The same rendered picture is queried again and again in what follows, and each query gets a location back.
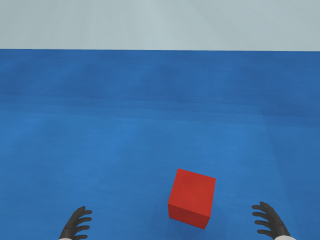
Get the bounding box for carton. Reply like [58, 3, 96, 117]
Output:
[168, 168, 216, 229]

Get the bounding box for left robot hand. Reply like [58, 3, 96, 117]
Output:
[59, 206, 92, 240]

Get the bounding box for right robot hand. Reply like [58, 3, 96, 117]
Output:
[251, 201, 291, 240]

